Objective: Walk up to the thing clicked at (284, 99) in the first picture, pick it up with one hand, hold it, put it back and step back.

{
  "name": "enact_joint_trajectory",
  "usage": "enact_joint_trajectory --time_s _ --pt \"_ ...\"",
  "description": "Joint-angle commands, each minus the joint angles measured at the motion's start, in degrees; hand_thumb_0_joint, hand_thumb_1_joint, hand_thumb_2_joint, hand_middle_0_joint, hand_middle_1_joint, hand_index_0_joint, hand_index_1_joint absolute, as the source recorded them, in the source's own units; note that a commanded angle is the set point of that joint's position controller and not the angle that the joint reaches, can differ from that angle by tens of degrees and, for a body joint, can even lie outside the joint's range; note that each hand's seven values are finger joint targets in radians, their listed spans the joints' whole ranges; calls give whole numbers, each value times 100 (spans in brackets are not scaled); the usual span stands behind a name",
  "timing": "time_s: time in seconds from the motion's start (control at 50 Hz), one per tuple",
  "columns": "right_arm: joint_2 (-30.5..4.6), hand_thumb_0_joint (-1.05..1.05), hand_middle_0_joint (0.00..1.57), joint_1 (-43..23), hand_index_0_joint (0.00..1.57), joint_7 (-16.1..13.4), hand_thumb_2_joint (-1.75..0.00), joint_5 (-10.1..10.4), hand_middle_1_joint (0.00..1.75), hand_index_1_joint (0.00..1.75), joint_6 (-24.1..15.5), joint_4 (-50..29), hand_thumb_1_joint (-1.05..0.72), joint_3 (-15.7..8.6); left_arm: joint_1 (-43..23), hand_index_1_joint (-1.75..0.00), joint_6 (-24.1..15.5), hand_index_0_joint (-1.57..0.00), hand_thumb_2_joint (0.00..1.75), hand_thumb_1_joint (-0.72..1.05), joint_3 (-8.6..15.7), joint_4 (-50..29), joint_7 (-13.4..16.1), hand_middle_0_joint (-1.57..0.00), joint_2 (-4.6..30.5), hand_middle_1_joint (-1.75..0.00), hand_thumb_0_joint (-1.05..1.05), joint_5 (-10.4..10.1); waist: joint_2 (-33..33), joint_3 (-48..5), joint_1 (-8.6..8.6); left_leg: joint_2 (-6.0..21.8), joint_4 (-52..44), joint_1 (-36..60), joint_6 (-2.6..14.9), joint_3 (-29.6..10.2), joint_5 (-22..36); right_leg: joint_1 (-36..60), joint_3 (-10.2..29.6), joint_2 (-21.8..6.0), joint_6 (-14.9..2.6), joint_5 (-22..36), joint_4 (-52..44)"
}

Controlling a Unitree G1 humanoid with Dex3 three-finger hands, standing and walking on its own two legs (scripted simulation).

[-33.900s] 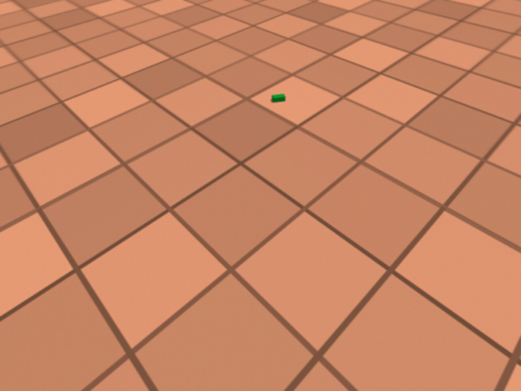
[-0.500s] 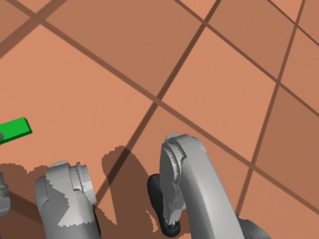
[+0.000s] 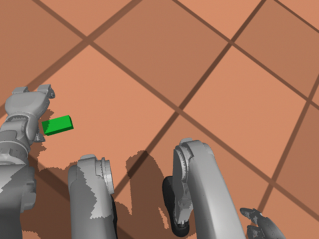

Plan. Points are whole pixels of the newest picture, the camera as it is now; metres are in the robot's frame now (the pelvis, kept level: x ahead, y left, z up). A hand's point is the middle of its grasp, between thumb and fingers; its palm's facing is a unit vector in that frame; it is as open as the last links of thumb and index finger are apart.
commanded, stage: withdraw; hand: left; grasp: from above
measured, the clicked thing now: (58, 125) +0.49 +0.28 -0.33
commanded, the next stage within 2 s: home in 0.04 s
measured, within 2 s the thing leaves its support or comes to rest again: neither
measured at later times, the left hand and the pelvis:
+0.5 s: hand (24, 101) +0.49 +0.30 -0.12, palm faces -0.31 -0.28 -0.91, open 11.3 cm; pelvis +0.03 +0.01 +0.02, yaw -1 degrees
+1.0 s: hand out of the picture +0.29 +0.24 +0.10, palm faces -0.04 -0.90 -0.43, open 7.4 cm; pelvis +0.03 +0.00 +0.20, yaw +4 degrees
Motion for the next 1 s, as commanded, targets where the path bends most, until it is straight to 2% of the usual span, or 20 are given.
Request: enact_joint_trajectory --time_s 0.0,0.04,0.12,0.14,0.16,0.2,0.24,0.3,0.32,0.38,0.46,0.52,0.54,0.58,0.64,0.68,0.78,0.8,0.9,0.98 --pt "-1156 0 20 875 20 -117 -89 -113 30 30 -119 -51 -89 -261 -2244 -94 -183 -13 95 -45 283 -106 657 -13 1491 -94 0 267 1411 -2980 -240 -182 -1164 2005 157 352 -61 1321 -164 297 -307 -190 -1224" --pt "-1166 0 20 942 20 -127 -89 -195 30 30 -155 -24 -89 -215 -2358 -95 -197 -13 95 -45 323 106 853 -13 1594 -95 0 319 1540 -2979 -285 -170 -1087 1985 144 368 -17 1401 -140 300 -305 -196 -1189" --pt "-1277 0 20 1151 20 -75 -90 -305 30 30 -263 93 -89 -229 -2618 -93 -126 -15 94 -44 540 -252 1135 -15 1875 -94 0 446 2398 -3557 -264 -113 -1086 2746 55 330 394 1240 -389 247 -316 359 -835" --pt "-1321 0 20 1230 20 -62 -89 -326 30 30 -276 127 -88 -252 -2711 -85 -96 -22 91 -37 637 -491 1195 -23 1967 -86 0 450 2506 -3807 -282 -109 -1053 2877 50 319 594 1306 -440 232 -298 587 -775" --pt "-1356 0 20 1227 20 -44 -89 -323 30 30 -285 141 -88 -296 -2651 -77 -54 -23 95 -30 784 -672 1260 -26 2104 -78 0 419 2649 -4065 -166 -114 -1059 3001 39 309 713 1259 -486 206 -297 720 -662" --pt "-1361 0 20 1277 20 26 -89 -328 30 30 -337 128 -88 -378 -2438 -77 93 -24 100 -24 891 -819 1289 -27 2007 -74 0 233 2875 -4235 -176 -95 -1115 3287 3 262 884 1131 -545 153 -286 893 -518" --pt "-1415 0 20 1337 20 71 -89 -271 30 30 -319 103 -88 -495 -2205 -69 262 -23 94 -16 1104 -1264 1268 -25 2216 -67 0 28 3044 -4850 36 -78 -1212 3703 -22 232 1267 1271 -536 145 -318 1167 -520" --pt "-1356 0 20 1535 20 155 -90 -145 30 30 -263 56 -89 -658 -1703 -58 553 -21 87 -3 1218 -1720 1036 -23 2019 -56 0 -459 2995 -5302 245 -79 -1404 3923 0 294 1707 1735 -459 146 -316 1468 -749" --pt "-1302 0 20 1613 20 190 -90 -112 30 30 -267 74 -89 -682 -1631 -55 638 -21 86 5 1125 -1573 902 -22 1861 -53 0 -626 2763 -5042 173 -67 -1356 3688 55 348 1624 1813 -425 167 -290 1451 -889" --pt "-1255 0 20 1776 20 231 -90 64 30 30 -213 78 -89 -818 -976 -52 910 -21 90 23 1139 -1950 376 -22 1453 -50 0 -1345 2379 -5013 331 -113 -1620 3482 117 442 1569 2384 -301 191 -262 1432 -1287" --pt "-1153 0 20 1613 20 197 -90 365 30 30 -52 -207 -89 -904 344 -47 1255 -22 96 52 785 -3129 -544 -23 687 -46 0 -2342 1518 -4717 399 -95 -2127 3405 205 395 1462 3050 -204 242 -209 1429 -1879" --pt "-1058 0 20 1356 20 44 -90 515 30 30 22 -474 -90 -891 1261 -38 1425 -21 95 76 872 -4102 -1134 -22 502 -37 0 -3168 596 -4179 481 -103 -2380 2875 332 458 1037 3737 -60 260 -150 1300 -2470" --pt "-996 0 20 1253 20 -12 -90 548 30 30 17 -549 -90 -884 1393 -33 1439 -21 93 84 746 -4580 -1305 -21 276 -33 0 -3436 533 -4106 474 -103 -2494 2856 340 450 910 3846 -13 242 -138 1202 -2629" --pt "-908 0 20 1097 20 -133 -90 623 30 30 -8 -675 -90 -906 1747 -30 1442 -20 90 90 803 -5294 -1497 -20 183 -30 0 -3819 375 -4192 588 -77 -2694 3140 333 421 870 4107 44 232 -130 1134 -2830" --pt "-793 0 20 791 20 -283 -90 698 30 30 -42 -893 -90 -938 2203 -30 1443 -20 90 90 1037 -6183 -1512 -20 153 -30 0 -4252 537 -4073 781 -62 -3086 3579 283 410 748 4300 129 193 -162 933 -3178" --pt "-699 0 20 587 20 -364 -90 742 30 30 -72 -981 -90 -928 2427 -30 1474 -20 90 90 962 -6315 -1443 -20 -150 -30 0 -4447 744 -3638 791 -16 -3491 3869 239 316 364 4075 150 180 -192 543 -3369" --pt "-718 0 20 255 20 -626 -90 832 30 30 -186 -1140 -90 -921 3093 -30 1768 -20 90 90 845 -7069 -1306 -20 -586 -30 0 -4916 1421 -3380 867 68 -4650 5156 113 -83 -253 4084 130 122 -199 173 -3797" --pt "-717 0 20 155 20 -670 -90 846 30 30 -209 -1170 -90 -913 3396 -30 1880 -20 90 90 738 -7053 -1316 -20 -804 -30 0 -5100 1331 -3203 832 87 -4837 5282 113 -144 -411 4106 113 131 -182 96 -3933" --pt "-627 0 20 -100 20 -903 -90 910 30 30 -356 -1424 -90 -798 4198 -30 2414 -20 90 90 578 -7802 -1314 -20 -1128 -30 0 -6053 1090 -3010 797 64 -5542 6011 138 -208 -665 4856 145 144 -123 -81 -4762" --pt "-494 0 20 -125 20 -1091 -90 957 30 30 -481 -1534 -90 -685 4643 -30 2726 -20 90 90 676 -8206 -1252 -20 -1187 -30 0 -6520 971 -2677 804 26 -5997 6446 148 -143 -598 5495 239 133 -123 -113 -5412"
